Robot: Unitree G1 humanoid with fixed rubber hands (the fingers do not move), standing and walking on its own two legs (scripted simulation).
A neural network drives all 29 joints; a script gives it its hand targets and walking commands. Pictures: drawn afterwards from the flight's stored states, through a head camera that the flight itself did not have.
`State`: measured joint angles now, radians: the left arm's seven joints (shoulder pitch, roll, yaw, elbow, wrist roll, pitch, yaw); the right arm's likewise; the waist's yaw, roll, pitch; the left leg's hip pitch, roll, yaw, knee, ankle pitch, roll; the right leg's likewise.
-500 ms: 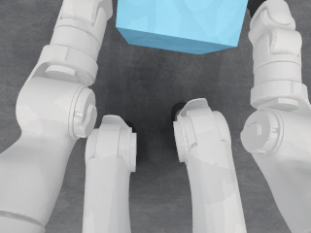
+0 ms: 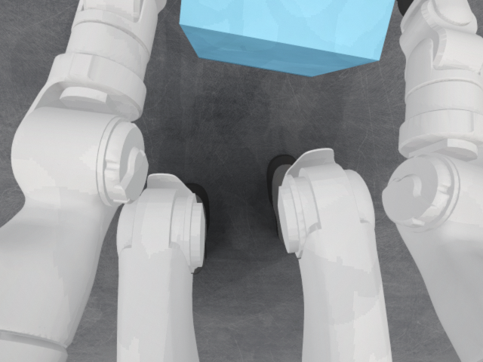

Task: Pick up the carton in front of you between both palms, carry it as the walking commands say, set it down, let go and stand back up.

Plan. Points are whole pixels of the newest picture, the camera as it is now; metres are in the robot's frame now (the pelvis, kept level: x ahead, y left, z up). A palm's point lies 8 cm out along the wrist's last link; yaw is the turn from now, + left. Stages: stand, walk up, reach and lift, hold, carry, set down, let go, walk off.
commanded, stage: set down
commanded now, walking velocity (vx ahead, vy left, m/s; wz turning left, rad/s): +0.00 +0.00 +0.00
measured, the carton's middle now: out of the picture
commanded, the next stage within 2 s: let go in 1.38 s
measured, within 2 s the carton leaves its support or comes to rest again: neither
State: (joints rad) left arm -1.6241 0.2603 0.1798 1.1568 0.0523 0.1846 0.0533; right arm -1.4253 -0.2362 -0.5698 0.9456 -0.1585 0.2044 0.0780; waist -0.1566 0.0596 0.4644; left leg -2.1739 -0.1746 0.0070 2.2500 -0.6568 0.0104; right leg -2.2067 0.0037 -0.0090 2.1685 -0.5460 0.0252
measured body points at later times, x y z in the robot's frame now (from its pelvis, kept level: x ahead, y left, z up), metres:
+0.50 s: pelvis +0.00 -0.01 +0.00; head +0.37 -0.05 +0.24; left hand +0.62 +0.05 -0.14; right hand +0.53 -0.31 -0.15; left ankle +0.09 +0.09 -0.34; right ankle +0.13 -0.12 -0.34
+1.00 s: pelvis +0.01 -0.01 +0.12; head +0.35 -0.05 +0.41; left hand +0.62 +0.06 +0.02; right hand +0.52 -0.32 +0.02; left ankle +0.09 +0.09 -0.34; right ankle +0.13 -0.12 -0.34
